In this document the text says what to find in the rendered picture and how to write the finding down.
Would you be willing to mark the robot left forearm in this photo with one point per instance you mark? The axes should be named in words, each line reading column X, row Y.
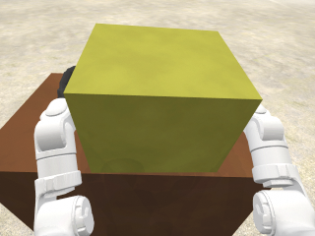
column 55, row 152

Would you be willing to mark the left robot upper arm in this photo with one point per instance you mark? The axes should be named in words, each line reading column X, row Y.
column 65, row 217

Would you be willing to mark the left robot hand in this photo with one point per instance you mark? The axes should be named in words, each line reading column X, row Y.
column 64, row 81

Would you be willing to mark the robot right forearm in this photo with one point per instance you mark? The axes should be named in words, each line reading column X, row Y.
column 272, row 165

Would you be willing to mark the right robot upper arm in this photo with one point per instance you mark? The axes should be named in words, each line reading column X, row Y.
column 283, row 213

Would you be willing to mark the pedestal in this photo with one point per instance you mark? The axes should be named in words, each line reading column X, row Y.
column 129, row 203

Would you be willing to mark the carton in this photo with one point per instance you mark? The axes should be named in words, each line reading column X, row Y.
column 158, row 100

